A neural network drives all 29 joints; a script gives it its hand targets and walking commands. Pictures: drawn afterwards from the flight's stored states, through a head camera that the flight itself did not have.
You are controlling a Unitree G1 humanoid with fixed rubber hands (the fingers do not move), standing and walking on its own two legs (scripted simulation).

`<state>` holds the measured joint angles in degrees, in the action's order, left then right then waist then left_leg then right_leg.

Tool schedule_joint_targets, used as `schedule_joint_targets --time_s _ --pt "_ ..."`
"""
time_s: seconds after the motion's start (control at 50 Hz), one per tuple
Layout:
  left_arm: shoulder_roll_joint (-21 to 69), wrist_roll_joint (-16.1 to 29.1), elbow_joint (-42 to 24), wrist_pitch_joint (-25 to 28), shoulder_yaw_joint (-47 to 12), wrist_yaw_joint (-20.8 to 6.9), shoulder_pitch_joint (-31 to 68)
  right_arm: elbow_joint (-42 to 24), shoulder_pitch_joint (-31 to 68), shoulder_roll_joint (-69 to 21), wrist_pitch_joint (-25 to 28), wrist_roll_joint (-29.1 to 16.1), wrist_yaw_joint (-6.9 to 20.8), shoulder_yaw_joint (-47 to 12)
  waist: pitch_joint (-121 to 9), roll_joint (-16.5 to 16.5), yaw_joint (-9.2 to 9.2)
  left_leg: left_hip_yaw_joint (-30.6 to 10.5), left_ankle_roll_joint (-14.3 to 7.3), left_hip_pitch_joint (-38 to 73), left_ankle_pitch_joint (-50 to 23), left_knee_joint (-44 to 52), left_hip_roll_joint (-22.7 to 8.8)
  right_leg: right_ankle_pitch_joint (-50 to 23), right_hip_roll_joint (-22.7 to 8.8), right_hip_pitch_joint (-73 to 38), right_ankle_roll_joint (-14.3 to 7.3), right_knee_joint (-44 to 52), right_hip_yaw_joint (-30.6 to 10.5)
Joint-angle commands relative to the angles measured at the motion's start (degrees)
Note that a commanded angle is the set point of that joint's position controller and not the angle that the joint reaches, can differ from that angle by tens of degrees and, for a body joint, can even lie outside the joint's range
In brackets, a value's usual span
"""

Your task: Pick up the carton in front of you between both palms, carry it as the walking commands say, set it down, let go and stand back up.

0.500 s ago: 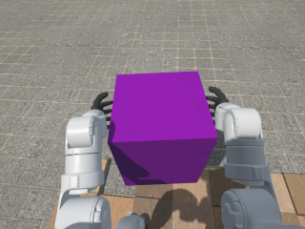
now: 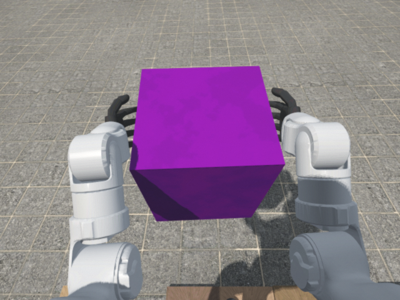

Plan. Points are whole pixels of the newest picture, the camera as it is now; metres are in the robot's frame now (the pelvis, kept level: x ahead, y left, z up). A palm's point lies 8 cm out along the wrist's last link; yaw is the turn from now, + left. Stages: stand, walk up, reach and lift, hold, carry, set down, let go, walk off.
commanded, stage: carry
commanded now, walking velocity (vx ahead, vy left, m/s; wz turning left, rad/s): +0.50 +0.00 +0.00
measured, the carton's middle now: (202, 151) +0.38 -0.01 +0.10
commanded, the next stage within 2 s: none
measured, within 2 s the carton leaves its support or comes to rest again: neither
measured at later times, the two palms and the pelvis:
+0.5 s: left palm (133, 85) +0.66 +0.16 +0.09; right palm (238, 70) +0.68 -0.14 +0.10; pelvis +0.31 -0.01 -0.03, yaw +0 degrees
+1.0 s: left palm (154, 43) +0.97 +0.12 +0.06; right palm (233, 38) +0.97 -0.18 +0.06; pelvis +0.62 -0.02 -0.06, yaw +1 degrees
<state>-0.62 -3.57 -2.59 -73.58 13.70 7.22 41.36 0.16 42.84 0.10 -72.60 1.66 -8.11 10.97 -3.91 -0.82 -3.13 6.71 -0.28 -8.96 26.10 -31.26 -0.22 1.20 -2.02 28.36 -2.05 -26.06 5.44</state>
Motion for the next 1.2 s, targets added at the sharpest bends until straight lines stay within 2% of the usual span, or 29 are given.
schedule_joint_targets --time_s 0.0,0.02,0.04,0.1,0.12,0.18,0.28,0.36,0.42,0.46,0.48,0.5,0.52,0.54,0.56,0.58,0.6,0.64,0.7,0.78,0.9,0.96,0.98,1.0,1.02,1.04,1.08,1.1,1.18 --pt "49.71 22.46 2.16 -1.69 -33.19 -11.80 38.21 -0.69 40.03 -52.20 -1.92 -24.77 13.10 -34.26 -24.71 1.19 3.76 -2.40 -2.46 -0.13 -25.00 -16.34 -6.39 -2.69 -4.20 -27.22 -1.24 1.48 -3.01" --pt "47.36 21.46 4.32 -2.14 -31.62 -11.85 39.66 0.25 42.22 -53.41 -2.83 -24.73 12.91 -33.56 -29.11 -10.77 4.46 -1.33 -0.69 -17.18 -8.94 -28.75 -0.10 0.67 -16.23 -40.19 -8.23 0.23 -24.35" --pt "47.75 22.09 5.19 -2.30 -30.42 -11.82 42.02 -0.02 46.22 -53.50 -3.65 -25.10 12.90 -32.69 -27.66 -19.56 6.08 -3.74 -0.84 -29.97 6.01 -37.56 4.15 2.67 -19.01 -44.30 -12.11 3.34 -34.68" --pt "53.45 24.82 1.88 -3.26 -30.09 -12.37 49.46 1.28 51.28 -58.13 -4.35 -25.99 12.06 -30.89 -22.99 -5.74 5.95 -7.35 -1.86 -33.48 1.51 -35.67 -1.25 -0.54 -14.96 -36.20 -9.27 3.57 -25.77" --pt "55.11 25.69 1.27 -3.58 -30.11 -12.64 51.03 2.23 50.33 -59.14 -4.51 -25.33 11.67 -29.89 -23.14 -4.78 5.34 -7.53 -1.60 -31.66 -0.81 -32.40 -2.18 -3.46 -13.92 -34.18 -8.01 4.39 -22.33" --pt "58.96 26.04 3.90 -3.47 -29.16 -13.35 50.05 5.94 46.46 -61.83 -4.58 -22.61 11.12 -27.65 -24.87 -7.16 5.69 -5.83 -0.06 -31.02 -3.93 -27.13 -2.25 -10.70 -12.93 -34.89 -8.90 4.25 -17.50" --pt "65.43 25.31 10.61 -0.13 -29.19 -15.56 46.25 13.14 39.07 -66.10 -1.51 -18.00 12.04 -26.08 -20.79 -5.72 6.89 -3.55 0.99 -35.31 -15.39 -14.59 -1.64 -16.02 -9.85 -36.17 -8.42 4.03 -12.00" --pt "68.33 26.35 8.02 3.54 -33.07 -15.90 47.05 10.92 38.61 -67.82 1.61 -17.69 12.50 -28.10 -18.32 -5.56 8.20 -1.32 -1.04 -33.64 -30.33 -4.01 -0.42 -20.98 -7.05 -38.31 -7.07 2.03 -8.25" --pt "68.52 26.95 5.38 5.68 -36.49 -15.31 45.22 8.18 36.86 -66.37 2.97 -17.46 12.57 -29.69 -16.89 -4.41 8.48 -1.14 -3.06 -25.63 -38.55 5.75 -0.15 -17.35 -6.25 -36.19 -5.71 -0.91 -6.68" --pt "68.38 27.34 4.51 6.56 -38.45 -15.02 43.67 7.27 34.29 -64.34 3.54 -16.96 12.66 -30.20 -19.03 -4.84 6.73 0.36 -4.14 -15.01 -39.57 7.79 0.65 -22.38 -5.64 -33.92 -4.44 -7.64 -5.37" --pt "68.32 27.61 4.88 6.81 -39.03 -14.98 42.69 7.70 32.09 -63.27 3.79 -16.49 12.79 -30.06 -21.78 -3.58 4.09 2.80 -4.30 -4.77 -40.41 8.90 1.82 -25.96 -4.34 -30.85 -2.77 -14.58 -3.04" --pt "67.99 27.62 5.23 7.07 -39.41 -14.96 41.70 8.20 30.46 -62.03 4.05 -15.94 13.09 -29.75 -24.16 -0.83 1.91 2.97 -3.84 6.86 -40.87 8.64 0.59 -20.59 -2.06 -23.97 -1.00 -24.27 -1.02" --pt "67.69 27.25 5.47 7.16 -39.68 -15.03 40.92 8.70 29.06 -60.44 4.30 -15.71 13.57 -29.00 -26.88 7.57 1.51 -8.04 -5.27 22.62 -56.74 -0.40 -10.32 9.76 0.44 -7.51 0.41 -36.12 -1.96" --pt "68.22 27.05 7.78 6.82 -38.74 -15.04 39.42 11.35 26.92 -58.94 4.63 -14.88 13.74 -27.77 -33.25 16.25 0.54 -25.39 -13.24 38.87 -61.25 -6.32 -20.96 35.24 4.99 9.69 1.52 -49.41 -5.42" --pt "67.75 26.95 8.18 6.96 -38.78 -14.91 37.87 11.93 24.64 -59.57 5.39 -15.40 13.96 -28.13 -37.05 17.29 -1.89 -35.82 -18.55 40.00 -40.13 -0.35 -23.10 35.43 5.92 17.19 1.22 -57.77 -7.07" --pt "68.54 27.11 6.01 7.56 -39.64 -14.69 39.28 8.33 26.83 -61.99 6.19 -16.96 14.27 -30.06 -34.75 13.32 -1.88 -35.22 -17.43 35.31 -28.79 3.56 -21.13 31.28 3.36 20.52 0.66 -57.95 -7.58" --pt "69.20 27.05 3.20 8.18 -39.91 -14.31 41.37 3.95 31.47 -64.20 6.77 -19.04 14.50 -32.16 -31.34 7.54 -1.27 -32.11 -15.46 29.25 -29.09 5.81 -19.28 28.18 1.59 20.90 0.90 -55.03 -7.26" --pt "69.51 26.21 0.14 8.81 -39.92 -13.16 40.46 -2.53 37.83 -67.79 7.57 -22.89 14.58 -36.11 -29.59 3.98 0.08 -26.54 -14.18 19.15 -32.61 7.08 -17.66 24.78 -0.90 15.71 1.34 -50.25 -7.08" --pt "68.78 23.89 -1.80 9.66 -40.56 -11.56 33.86 -7.68 36.84 -69.13 8.43 -25.50 14.78 -39.82 -29.14 5.09 0.72 -20.70 -13.36 15.72 -34.47 6.41 -15.33 20.69 -2.05 16.10 1.37 -44.59 -5.90" --pt "65.38 19.65 -1.65 10.91 -41.99 -10.75 26.89 -7.47 30.97 -67.40 9.39 -26.10 15.89 -42.58 -27.12 6.55 -0.79 -15.94 -12.68 18.04 -46.56 5.72 -13.32 14.65 -1.46 18.38 1.80 -32.30 -2.92" --pt "59.74 19.59 -4.10 11.00 -44.10 -11.24 27.11 -7.21 28.61 -62.29 9.64 -25.66 16.35 -43.63 -20.96 8.08 -1.78 -8.03 -8.73 18.59 -56.18 4.42 -9.23 0.81 3.05 9.25 -0.13 -9.28 2.93" --pt "56.46 20.19 -2.60 9.07 -42.59 -11.60 25.47 -4.86 26.49 -58.59 8.00 -24.18 15.58 -41.80 -23.42 9.26 1.77 -2.73 -4.98 13.85 -61.31 -6.21 -8.14 -3.52 5.71 -11.45 -2.11 2.75 6.10" --pt "55.38 20.30 -1.56 8.43 -41.48 -11.95 25.08 -3.36 25.94 -57.73 7.39 -23.69 15.41 -41.22 -26.20 6.64 3.99 -1.74 -3.23 6.00 -51.75 -14.24 -7.26 -4.26 2.47 -24.61 -2.76 2.42 3.65" --pt "54.45 20.11 0.25 7.72 -40.23 -12.35 23.98 -2.30 26.48 -57.05 6.78 -23.11 15.29 -40.37 -30.29 -1.32 5.20 -2.15 -1.39 -6.25 -25.19 -24.34 -5.01 -10.59 -10.70 -37.94 -4.56 -2.21 -12.77" --pt "52.62 19.76 2.72 7.44 -39.57 -12.55 25.32 -0.68 26.02 -57.93 5.85 -22.42 15.14 -39.24 -34.19 -15.01 4.83 -3.56 0.22 -26.30 4.87 -39.31 4.22 -8.83 -21.75 -52.21 -14.32 0.36 -35.63" --pt "55.09 20.89 4.39 7.12 -39.35 -12.94 24.35 -0.16 27.48 -57.00 5.46 -22.18 15.03 -38.35 -32.20 -12.23 5.33 -8.07 -1.03 -31.51 4.62 -44.29 2.33 -1.18 -19.89 -50.40 -14.15 3.20 -37.33" --pt "59.19 23.13 2.42 7.16 -39.90 -13.91 30.14 0.89 30.37 -60.50 5.55 -22.33 14.86 -37.82 -25.50 -3.33 5.35 -8.09 -1.30 -33.86 -0.86 -41.60 -1.06 -3.88 -16.51 -41.60 -10.57 4.64 -28.11" --pt "61.46 24.70 1.06 7.24 -40.64 -14.29 33.74 0.78 31.48 -61.78 5.76 -22.15 14.65 -37.41 -23.84 -1.69 4.99 -7.90 -1.18 -32.78 -3.20 -38.33 -2.43 -5.08 -15.45 -37.41 -9.47 5.92 -24.46" --pt "64.41 28.23 -2.32 6.87 -41.27 -14.74 39.94 -0.89 32.93 -63.19 5.76 -21.23 12.97 -36.72 -23.69 -4.32 4.09 -5.37 0.52 -29.53 -6.90 -29.97 -3.30 -2.83 -13.18 -32.31 -8.58 9.55 -16.64"
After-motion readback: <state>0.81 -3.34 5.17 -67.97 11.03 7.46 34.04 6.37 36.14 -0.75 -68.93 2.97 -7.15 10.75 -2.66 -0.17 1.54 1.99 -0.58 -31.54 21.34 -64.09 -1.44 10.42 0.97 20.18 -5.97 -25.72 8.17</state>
